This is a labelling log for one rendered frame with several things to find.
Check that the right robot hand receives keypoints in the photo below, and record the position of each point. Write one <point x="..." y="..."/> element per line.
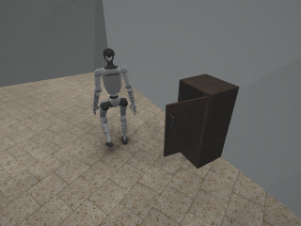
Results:
<point x="133" y="107"/>

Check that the left robot upper arm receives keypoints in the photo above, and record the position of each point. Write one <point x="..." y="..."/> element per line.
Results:
<point x="97" y="79"/>

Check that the cupboard door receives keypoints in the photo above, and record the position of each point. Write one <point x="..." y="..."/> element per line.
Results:
<point x="189" y="117"/>

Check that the humanoid robot torso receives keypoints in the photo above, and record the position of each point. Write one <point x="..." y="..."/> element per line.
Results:
<point x="112" y="83"/>

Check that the right robot thigh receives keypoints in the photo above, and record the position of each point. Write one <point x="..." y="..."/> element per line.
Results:
<point x="122" y="108"/>

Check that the left robot hand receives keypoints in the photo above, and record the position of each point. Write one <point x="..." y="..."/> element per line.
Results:
<point x="94" y="108"/>

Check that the left robot forearm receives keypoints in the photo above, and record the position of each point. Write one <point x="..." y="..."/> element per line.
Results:
<point x="96" y="97"/>

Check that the right robot forearm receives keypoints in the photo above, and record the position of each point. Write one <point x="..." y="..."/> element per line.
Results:
<point x="131" y="94"/>

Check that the right robot upper arm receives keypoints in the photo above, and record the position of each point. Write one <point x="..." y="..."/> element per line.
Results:
<point x="125" y="77"/>

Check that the handle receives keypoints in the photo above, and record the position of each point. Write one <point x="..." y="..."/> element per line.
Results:
<point x="172" y="123"/>

